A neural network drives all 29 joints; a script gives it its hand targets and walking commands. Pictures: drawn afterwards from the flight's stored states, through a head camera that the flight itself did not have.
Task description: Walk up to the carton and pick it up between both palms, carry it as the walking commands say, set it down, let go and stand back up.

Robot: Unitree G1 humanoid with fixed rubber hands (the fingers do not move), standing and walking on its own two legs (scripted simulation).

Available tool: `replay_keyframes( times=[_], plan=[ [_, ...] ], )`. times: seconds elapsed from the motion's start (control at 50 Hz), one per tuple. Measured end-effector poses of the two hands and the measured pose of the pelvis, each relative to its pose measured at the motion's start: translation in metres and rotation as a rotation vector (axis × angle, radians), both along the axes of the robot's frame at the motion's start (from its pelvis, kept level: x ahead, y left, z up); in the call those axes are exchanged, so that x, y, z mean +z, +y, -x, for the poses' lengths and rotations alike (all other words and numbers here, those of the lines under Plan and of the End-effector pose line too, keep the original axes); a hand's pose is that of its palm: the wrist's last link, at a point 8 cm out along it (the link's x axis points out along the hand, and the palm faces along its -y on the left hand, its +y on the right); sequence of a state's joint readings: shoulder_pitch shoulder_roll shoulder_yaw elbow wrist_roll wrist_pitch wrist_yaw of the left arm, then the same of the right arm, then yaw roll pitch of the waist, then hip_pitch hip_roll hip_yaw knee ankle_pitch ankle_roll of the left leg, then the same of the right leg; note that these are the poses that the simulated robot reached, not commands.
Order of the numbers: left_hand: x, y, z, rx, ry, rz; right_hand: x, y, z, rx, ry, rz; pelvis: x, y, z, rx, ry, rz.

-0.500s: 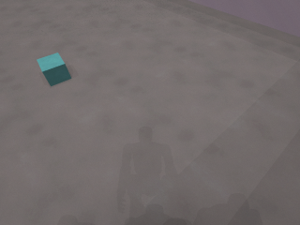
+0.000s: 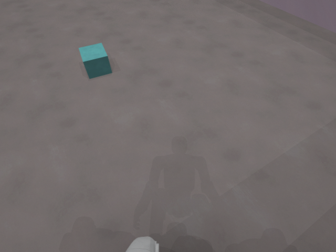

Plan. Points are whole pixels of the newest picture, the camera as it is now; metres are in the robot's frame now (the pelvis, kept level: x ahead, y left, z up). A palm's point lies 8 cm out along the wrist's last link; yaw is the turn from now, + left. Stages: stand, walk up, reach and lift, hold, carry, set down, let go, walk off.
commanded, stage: walk up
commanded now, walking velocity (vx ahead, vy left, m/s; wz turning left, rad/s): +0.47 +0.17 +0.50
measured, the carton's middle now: (95, 60) +1.77 +0.83 -0.67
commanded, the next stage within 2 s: none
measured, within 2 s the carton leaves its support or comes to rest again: neither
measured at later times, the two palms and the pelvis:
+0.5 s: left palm (69, 178) +0.31 +0.34 -0.10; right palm (233, 251) +0.15 -0.13 -0.15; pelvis +0.19 +0.09 +0.00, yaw +12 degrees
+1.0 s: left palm (60, 220) +0.20 +0.34 -0.14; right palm (164, 99) +0.69 +0.08 -0.12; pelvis +0.43 +0.22 -0.02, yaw +20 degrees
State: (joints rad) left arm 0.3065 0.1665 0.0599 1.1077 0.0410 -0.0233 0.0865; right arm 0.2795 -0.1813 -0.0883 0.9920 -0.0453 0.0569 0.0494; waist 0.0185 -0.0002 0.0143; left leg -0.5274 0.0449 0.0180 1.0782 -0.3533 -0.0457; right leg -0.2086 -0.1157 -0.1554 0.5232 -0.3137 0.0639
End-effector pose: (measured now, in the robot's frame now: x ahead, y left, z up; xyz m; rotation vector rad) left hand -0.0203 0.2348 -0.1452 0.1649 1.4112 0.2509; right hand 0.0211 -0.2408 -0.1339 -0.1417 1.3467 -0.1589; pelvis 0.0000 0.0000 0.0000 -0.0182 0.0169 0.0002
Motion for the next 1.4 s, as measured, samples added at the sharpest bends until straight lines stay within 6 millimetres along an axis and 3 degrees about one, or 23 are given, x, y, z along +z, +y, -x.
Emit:
replay_keyframes(
  times=[0.1,0.16,0.24,0.36,0.44,0.52,0.56,0.6,0.68,0.74,0.8,0.86,0.92,0.96,1.0,1.06,1.12,1.2,1.3,1.4],
  plan=[
    [-0.005,0.049,0.001,0.033,0.022,0.014,0.023,0.019,-0.096,0.092,-0.215,0.064,-0.003,0.035,-0.025,0.054,0.007,-0.014],
    [-0.018,0.076,-0.022,0.011,0.003,0.038,0.013,0.038,-0.123,0.121,-0.265,0.096,-0.017,0.058,-0.039,0.064,0.015,-0.021],
    [-0.002,0.093,-0.101,-0.012,-0.162,0.057,0.008,0.070,-0.113,0.120,-0.156,0.058,-0.005,0.073,-0.063,0.084,0.010,-0.036],
    [0.038,0.102,-0.226,-0.040,-0.385,0.046,0.004,0.109,-0.100,0.101,0.013,-0.036,0.011,0.088,-0.111,0.143,0.006,-0.031],
    [0.048,0.105,-0.292,-0.058,-0.444,0.018,-0.003,0.116,-0.111,0.080,0.092,-0.067,0.008,0.089,-0.152,0.179,0.008,-0.038],
    [0.045,0.104,-0.341,-0.029,-0.487,-0.014,-0.016,0.108,-0.141,0.106,0.167,-0.071,-0.003,0.085,-0.199,0.233,0.006,-0.027],
    [0.043,0.105,-0.343,0.011,-0.479,-0.029,-0.018,0.102,-0.171,0.145,0.187,-0.057,-0.004,0.085,-0.219,0.269,0.004,-0.018],
    [0.039,0.108,-0.327,0.068,-0.418,-0.040,-0.017,0.098,-0.216,0.185,0.158,-0.044,-0.001,0.088,-0.239,0.293,0.003,-0.024],
    [0.032,0.103,-0.271,0.196,-0.215,-0.020,-0.007,0.105,-0.325,0.276,0.025,-0.028,0.009,0.098,-0.278,0.313,-0.002,-0.030],
    [0.030,0.091,-0.227,0.295,-0.057,0.017,0.004,0.126,-0.408,0.345,-0.078,-0.025,0.013,0.110,-0.307,0.320,-0.002,-0.039],
    [0.034,0.076,-0.195,0.384,0.088,0.065,0.014,0.162,-0.487,0.421,-0.170,-0.035,0.014,0.127,-0.334,0.327,-0.003,-0.040],
    [0.036,0.068,-0.180,0.460,0.206,0.115,0.021,0.211,-0.558,0.504,-0.252,-0.055,0.010,0.150,-0.362,0.336,-0.003,-0.036],
    [0.032,0.071,-0.182,0.521,0.291,0.160,0.022,0.267,-0.619,0.580,-0.329,-0.072,0.000,0.178,-0.393,0.341,0.001,-0.033],
    [0.022,0.083,-0.194,0.533,0.324,0.189,0.015,0.299,-0.651,0.600,-0.393,-0.075,-0.014,0.201,-0.413,0.337,-0.004,-0.020],
    [0.010,0.105,-0.223,0.522,0.306,0.197,0.009,0.319,-0.664,0.590,-0.406,-0.075,-0.019,0.216,-0.428,0.343,-0.010,-0.033],
    [-0.001,0.155,-0.297,0.469,0.168,0.156,0.004,0.329,-0.656,0.563,-0.332,-0.074,-0.012,0.232,-0.449,0.346,-0.014,-0.039],
    [-0.003,0.204,-0.384,0.392,0.002,0.109,0.001,0.326,-0.634,0.502,-0.232,-0.070,-0.003,0.244,-0.474,0.361,-0.017,-0.039],
    [0.011,0.255,-0.497,0.283,-0.179,0.063,0.008,0.299,-0.614,0.393,-0.130,-0.012,0.008,0.258,-0.509,0.372,-0.017,-0.037],
    [0.034,0.293,-0.621,0.182,-0.341,0.027,0.015,0.272,-0.583,0.300,0.053,0.036,0.015,0.267,-0.560,0.381,-0.013,-0.028],
    [0.047,0.303,-0.731,0.115,-0.442,0.009,0.016,0.261,-0.570,0.223,0.232,0.043,0.011,0.270,-0.620,0.381,0.000,-0.027]
  ],
)
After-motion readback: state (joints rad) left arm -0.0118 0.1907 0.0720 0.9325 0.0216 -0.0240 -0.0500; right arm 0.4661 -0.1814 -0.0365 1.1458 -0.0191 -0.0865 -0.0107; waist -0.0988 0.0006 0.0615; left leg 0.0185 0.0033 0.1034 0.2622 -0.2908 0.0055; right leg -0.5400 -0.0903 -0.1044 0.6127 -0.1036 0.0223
